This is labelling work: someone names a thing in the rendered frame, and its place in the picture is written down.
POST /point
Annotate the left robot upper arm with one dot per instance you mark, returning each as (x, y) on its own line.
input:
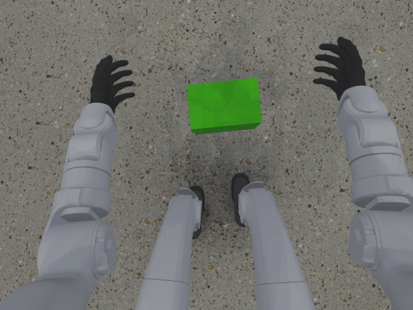
(74, 257)

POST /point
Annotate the left robot hand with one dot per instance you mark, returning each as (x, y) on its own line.
(103, 90)

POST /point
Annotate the robot left forearm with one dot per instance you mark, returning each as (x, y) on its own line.
(86, 176)

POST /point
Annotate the carton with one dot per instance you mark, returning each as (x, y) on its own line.
(224, 106)

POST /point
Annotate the robot shin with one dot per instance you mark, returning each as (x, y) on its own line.
(184, 191)
(255, 184)

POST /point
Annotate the right robot upper arm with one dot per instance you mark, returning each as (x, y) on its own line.
(382, 242)

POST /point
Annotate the right robot shin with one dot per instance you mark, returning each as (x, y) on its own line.
(255, 184)

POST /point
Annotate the left robot shin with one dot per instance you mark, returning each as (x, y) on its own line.
(184, 191)

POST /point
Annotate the robot right forearm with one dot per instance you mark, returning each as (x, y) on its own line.
(379, 174)

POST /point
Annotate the right robot hand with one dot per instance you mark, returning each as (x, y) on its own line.
(350, 72)

